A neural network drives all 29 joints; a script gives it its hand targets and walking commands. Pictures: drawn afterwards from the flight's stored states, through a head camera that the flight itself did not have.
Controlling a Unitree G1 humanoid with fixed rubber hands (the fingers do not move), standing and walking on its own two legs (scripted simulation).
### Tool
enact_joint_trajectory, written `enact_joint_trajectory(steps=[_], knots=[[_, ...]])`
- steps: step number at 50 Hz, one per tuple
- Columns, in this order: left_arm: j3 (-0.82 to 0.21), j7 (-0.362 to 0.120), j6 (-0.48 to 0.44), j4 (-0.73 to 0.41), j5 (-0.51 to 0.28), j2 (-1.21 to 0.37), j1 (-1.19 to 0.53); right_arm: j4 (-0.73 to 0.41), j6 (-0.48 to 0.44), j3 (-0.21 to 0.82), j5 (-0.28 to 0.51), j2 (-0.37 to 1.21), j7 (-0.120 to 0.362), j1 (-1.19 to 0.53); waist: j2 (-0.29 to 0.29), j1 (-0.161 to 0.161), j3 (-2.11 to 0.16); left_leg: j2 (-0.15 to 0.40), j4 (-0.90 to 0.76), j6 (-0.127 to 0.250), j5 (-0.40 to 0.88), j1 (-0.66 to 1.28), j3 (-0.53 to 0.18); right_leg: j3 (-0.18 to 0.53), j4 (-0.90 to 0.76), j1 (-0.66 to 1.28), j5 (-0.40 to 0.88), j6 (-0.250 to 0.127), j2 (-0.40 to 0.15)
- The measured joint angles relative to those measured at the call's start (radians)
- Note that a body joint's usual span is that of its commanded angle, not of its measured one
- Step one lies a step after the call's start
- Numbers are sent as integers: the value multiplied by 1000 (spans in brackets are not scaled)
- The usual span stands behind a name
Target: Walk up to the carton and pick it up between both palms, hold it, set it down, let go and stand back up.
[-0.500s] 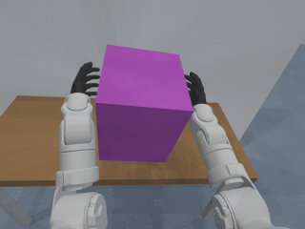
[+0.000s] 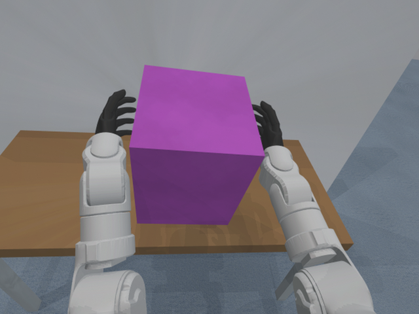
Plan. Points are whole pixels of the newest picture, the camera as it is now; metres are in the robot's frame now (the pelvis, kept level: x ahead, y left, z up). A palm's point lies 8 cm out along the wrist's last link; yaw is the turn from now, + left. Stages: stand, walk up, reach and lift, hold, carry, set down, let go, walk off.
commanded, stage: hold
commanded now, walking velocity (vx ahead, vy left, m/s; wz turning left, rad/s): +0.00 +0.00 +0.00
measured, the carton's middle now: (189, 151) +0.40 +0.01 +0.13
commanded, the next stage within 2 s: none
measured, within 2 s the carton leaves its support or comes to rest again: neither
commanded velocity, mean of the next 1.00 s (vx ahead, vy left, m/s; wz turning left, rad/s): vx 0.00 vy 0.00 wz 0.00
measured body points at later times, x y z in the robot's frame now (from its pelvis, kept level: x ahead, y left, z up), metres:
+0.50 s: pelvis +0.00 +0.00 +0.00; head -0.05 +0.03 +0.45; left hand +0.37 +0.15 +0.20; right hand +0.37 -0.14 +0.19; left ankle +0.04 +0.12 -0.75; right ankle -0.02 -0.10 -0.75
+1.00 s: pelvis +0.00 +0.00 +0.00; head -0.05 +0.03 +0.45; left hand +0.37 +0.15 +0.21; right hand +0.37 -0.14 +0.19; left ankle +0.04 +0.12 -0.75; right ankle -0.02 -0.10 -0.75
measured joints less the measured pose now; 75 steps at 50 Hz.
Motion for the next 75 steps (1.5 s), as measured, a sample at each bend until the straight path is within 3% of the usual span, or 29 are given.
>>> enact_joint_trajectory(steps=[75], knots=[[7,-6,3,2,-2,3,-5,2,-6,-15,-21,11,2,-7,-4,1,6,1,-5,0,2,11,9,-11,-1,9,0,-2,-2]])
